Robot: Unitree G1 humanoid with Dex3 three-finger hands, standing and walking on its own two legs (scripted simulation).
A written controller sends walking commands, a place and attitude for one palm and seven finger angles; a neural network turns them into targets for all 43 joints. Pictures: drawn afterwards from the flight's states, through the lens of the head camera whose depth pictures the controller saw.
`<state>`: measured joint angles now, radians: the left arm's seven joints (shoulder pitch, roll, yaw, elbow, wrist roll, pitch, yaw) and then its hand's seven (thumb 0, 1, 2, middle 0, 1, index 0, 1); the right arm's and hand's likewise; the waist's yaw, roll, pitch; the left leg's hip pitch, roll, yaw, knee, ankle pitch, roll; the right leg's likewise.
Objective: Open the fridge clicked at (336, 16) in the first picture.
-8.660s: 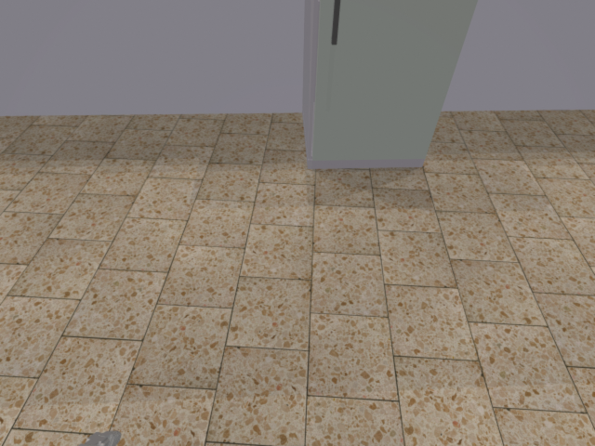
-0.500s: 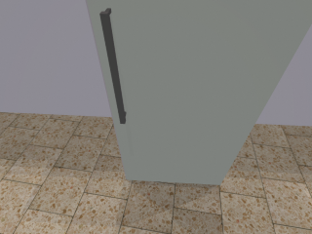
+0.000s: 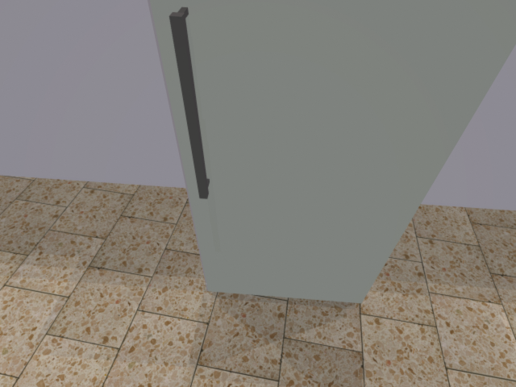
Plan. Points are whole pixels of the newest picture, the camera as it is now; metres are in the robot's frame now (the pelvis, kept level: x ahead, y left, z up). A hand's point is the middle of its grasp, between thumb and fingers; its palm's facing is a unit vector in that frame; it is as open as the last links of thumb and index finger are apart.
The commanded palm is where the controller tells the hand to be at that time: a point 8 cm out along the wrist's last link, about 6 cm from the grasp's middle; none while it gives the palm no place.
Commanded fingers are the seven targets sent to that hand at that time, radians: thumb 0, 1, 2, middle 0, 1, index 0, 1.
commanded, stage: look again from close up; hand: left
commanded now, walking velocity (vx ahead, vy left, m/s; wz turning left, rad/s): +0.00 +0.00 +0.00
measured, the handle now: (195, 121) +0.57 +0.17 +0.12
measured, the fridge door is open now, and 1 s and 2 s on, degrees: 0 0 0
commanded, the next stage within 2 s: none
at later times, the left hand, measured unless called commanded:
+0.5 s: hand out of the picture -0.01 +0.16 -0.18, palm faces +0.06 -0.99 -0.16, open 7.4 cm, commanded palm none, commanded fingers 0.00 0.90 0.90 -0.20 -0.30 -0.20 -0.30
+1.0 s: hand out of the picture -0.01 +0.16 -0.18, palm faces +0.06 -0.99 -0.16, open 7.4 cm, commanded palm none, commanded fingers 0.00 0.90 0.90 -0.20 -0.30 -0.20 -0.30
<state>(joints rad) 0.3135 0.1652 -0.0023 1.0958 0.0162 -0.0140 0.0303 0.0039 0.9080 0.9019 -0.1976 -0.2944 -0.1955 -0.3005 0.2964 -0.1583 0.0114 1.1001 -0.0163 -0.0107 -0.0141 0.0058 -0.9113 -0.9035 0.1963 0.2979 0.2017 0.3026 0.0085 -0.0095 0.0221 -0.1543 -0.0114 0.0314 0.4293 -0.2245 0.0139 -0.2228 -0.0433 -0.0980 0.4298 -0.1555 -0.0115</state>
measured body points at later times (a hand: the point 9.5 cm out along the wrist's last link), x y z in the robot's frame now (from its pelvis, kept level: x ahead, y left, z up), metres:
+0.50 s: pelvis +0.00 +0.00 +0.00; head -0.01 +0.01 +0.45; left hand -0.02 +0.21 -0.16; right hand -0.02 -0.21 -0.16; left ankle +0.01 +0.11 -0.74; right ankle +0.05 -0.11 -0.74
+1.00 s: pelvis +0.01 +0.00 +0.00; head +0.01 +0.00 +0.45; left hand -0.01 +0.21 -0.16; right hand +0.00 -0.21 -0.16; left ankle +0.01 +0.11 -0.74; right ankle +0.05 -0.11 -0.74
